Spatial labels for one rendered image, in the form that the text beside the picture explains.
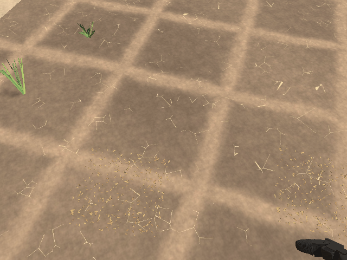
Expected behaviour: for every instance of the right robot hand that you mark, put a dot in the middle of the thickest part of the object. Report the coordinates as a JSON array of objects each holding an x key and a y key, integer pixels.
[{"x": 327, "y": 249}]

